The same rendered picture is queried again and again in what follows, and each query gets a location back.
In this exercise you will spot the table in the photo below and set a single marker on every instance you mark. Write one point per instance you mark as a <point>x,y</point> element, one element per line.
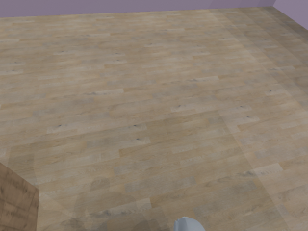
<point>19,202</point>

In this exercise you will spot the right robot thigh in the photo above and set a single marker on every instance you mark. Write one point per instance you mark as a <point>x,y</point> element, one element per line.
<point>187,224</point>

